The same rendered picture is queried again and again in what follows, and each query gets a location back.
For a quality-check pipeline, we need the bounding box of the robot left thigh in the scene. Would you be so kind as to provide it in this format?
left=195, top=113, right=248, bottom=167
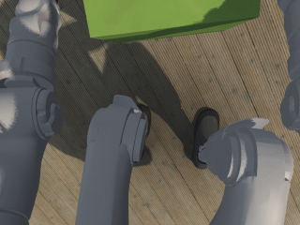
left=75, top=104, right=147, bottom=225

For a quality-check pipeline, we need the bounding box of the robot right forearm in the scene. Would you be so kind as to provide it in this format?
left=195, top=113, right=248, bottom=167
left=277, top=0, right=300, bottom=80

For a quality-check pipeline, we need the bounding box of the robot left forearm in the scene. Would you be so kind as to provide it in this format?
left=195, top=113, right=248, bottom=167
left=0, top=0, right=63, bottom=91

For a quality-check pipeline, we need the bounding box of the right robot upper arm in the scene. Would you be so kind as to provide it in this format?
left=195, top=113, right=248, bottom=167
left=280, top=77, right=300, bottom=136

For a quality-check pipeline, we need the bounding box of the carton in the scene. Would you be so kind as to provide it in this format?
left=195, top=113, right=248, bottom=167
left=83, top=0, right=261, bottom=43

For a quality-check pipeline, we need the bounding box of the left robot upper arm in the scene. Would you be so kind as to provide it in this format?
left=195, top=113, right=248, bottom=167
left=0, top=86, right=64, bottom=225

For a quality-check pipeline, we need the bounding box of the robot left shin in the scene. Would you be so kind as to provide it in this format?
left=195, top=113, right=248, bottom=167
left=86, top=95, right=142, bottom=145

